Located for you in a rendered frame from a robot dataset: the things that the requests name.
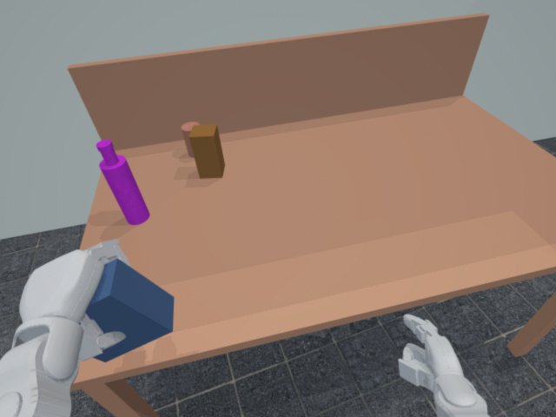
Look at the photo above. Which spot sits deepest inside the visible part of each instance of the robot left forearm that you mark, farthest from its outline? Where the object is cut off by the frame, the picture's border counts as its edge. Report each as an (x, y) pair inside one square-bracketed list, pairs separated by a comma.
[(36, 375)]

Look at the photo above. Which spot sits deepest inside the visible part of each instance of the sponge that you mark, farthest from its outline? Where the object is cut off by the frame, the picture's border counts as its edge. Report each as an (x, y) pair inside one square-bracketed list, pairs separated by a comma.
[(126, 301)]

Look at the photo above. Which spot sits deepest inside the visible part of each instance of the robot left hand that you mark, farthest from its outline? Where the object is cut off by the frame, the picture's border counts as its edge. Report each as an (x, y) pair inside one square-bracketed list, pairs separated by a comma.
[(65, 286)]

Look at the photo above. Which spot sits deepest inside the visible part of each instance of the table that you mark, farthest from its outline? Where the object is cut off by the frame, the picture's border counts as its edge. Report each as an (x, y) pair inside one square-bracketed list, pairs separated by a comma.
[(358, 182)]

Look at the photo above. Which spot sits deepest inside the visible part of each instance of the robot right forearm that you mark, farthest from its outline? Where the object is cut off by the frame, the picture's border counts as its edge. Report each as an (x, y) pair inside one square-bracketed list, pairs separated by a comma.
[(455, 396)]

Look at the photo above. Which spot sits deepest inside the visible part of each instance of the robot right hand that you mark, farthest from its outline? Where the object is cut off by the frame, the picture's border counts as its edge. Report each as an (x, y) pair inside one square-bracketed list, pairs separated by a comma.
[(422, 367)]

